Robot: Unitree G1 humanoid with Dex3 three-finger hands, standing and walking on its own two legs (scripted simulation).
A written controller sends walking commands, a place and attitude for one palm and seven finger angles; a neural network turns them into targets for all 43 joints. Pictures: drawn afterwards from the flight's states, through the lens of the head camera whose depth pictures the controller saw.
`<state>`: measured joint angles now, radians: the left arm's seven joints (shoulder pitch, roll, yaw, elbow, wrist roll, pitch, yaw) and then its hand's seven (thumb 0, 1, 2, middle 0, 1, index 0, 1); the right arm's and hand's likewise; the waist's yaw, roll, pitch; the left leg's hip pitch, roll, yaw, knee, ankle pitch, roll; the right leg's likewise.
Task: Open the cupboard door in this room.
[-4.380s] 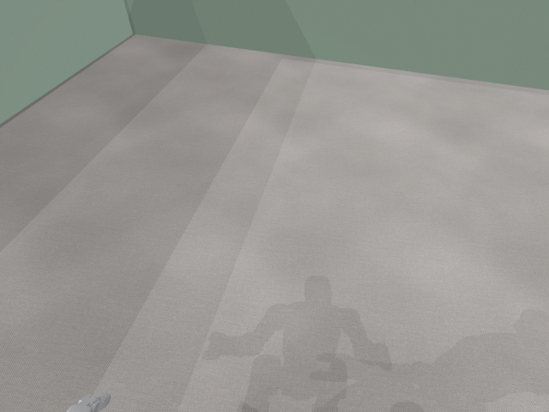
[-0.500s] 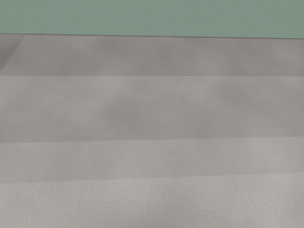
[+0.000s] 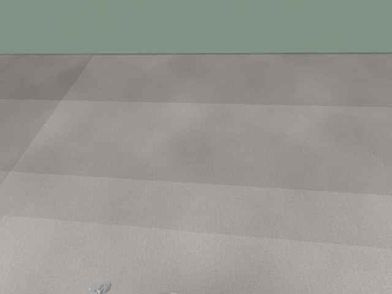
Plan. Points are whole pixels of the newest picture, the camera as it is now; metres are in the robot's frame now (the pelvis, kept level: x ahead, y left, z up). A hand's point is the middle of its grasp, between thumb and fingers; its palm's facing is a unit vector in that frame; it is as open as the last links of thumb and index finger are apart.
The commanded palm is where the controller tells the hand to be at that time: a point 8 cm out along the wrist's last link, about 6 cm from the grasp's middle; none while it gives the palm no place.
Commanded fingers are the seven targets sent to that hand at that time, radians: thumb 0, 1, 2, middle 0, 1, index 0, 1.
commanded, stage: turn or walk to find it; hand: left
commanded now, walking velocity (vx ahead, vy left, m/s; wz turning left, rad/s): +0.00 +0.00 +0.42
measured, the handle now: out of the picture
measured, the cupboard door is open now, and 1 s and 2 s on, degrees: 0 0 0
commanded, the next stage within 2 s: none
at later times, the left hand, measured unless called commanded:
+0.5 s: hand out of the picture -0.05 +0.23 -0.18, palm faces +0.29 -0.93 -0.24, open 7.3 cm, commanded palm none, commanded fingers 0.00 0.90 0.90 -0.20 -0.30 -0.20 -0.30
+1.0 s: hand out of the picture -0.03 +0.20 -0.14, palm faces +0.42 -0.86 -0.28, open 7.3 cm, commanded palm none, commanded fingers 0.00 0.90 0.90 -0.20 -0.30 -0.20 -0.30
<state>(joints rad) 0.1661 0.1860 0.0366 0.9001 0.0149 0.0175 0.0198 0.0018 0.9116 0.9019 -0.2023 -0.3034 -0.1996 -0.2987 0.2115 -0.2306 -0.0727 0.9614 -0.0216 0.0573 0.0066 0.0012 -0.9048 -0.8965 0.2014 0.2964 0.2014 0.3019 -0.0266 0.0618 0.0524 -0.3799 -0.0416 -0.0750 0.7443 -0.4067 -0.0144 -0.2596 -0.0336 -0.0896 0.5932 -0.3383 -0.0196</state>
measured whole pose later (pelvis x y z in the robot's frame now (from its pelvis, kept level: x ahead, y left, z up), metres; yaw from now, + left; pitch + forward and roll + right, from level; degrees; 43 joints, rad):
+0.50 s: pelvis -0.02 +0.03 +0.00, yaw +13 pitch -1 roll +0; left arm 0.27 0.25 0.06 0.99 0.01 0.06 0.03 0.00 0.91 0.90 -0.20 -0.30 -0.20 -0.30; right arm 0.13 -0.20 -0.05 0.96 -0.02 0.03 0.01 0.00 -0.91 -0.90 0.20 0.30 0.20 0.30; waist 0.03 -0.06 0.08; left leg -0.28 0.01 0.09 0.62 -0.32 0.03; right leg -0.34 -0.14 -0.16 0.90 -0.54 0.05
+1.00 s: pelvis -0.04 -0.02 +0.01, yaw +25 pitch -1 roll +1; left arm 0.19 0.17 0.03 0.90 0.02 0.02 0.02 0.00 0.91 0.90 -0.20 -0.30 -0.20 -0.30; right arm 0.25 -0.24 -0.09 0.98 -0.03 0.08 0.01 0.00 -0.91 -0.90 0.20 0.30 0.20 0.30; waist -0.03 0.05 0.04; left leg -0.48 -0.05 -0.05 0.96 -0.42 -0.02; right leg -0.23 -0.06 -0.10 0.55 -0.31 -0.02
